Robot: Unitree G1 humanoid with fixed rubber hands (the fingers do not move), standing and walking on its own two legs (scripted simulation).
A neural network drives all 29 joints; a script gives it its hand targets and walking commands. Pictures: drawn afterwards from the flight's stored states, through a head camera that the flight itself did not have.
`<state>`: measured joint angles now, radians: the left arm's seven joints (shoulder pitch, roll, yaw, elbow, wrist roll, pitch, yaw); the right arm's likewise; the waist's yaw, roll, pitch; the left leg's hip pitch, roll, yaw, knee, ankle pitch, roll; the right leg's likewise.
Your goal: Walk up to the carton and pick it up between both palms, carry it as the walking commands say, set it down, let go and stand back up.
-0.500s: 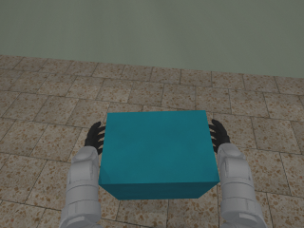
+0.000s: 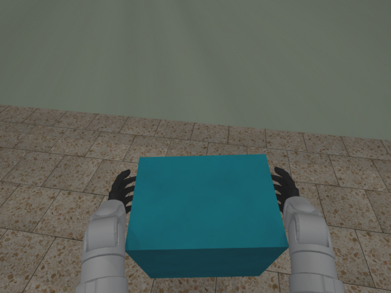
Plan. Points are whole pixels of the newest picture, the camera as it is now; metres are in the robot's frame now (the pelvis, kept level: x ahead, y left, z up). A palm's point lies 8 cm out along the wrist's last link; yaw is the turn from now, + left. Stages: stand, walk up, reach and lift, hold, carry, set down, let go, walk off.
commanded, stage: reach and lift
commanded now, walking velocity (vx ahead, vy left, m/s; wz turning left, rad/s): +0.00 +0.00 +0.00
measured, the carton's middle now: (203, 221) +0.29 +0.01 -0.02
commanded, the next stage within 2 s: hold in 0.86 s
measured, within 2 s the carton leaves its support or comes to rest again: neither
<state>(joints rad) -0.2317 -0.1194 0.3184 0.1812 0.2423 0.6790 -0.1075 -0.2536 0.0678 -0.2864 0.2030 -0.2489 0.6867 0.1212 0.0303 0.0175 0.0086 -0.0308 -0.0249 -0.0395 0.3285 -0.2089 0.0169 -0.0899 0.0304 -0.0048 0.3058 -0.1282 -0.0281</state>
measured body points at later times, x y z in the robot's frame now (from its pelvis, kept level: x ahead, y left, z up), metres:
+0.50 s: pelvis +0.00 +0.00 +0.00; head -0.03 +0.00 +0.45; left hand +0.30 +0.18 +0.04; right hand +0.30 -0.19 +0.04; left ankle -0.01 +0.11 -0.75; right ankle +0.03 -0.10 -0.75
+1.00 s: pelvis +0.01 +0.01 +0.00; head -0.03 +0.01 +0.45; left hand +0.29 +0.18 +0.04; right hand +0.29 -0.18 +0.04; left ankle -0.01 +0.11 -0.75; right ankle +0.03 -0.10 -0.75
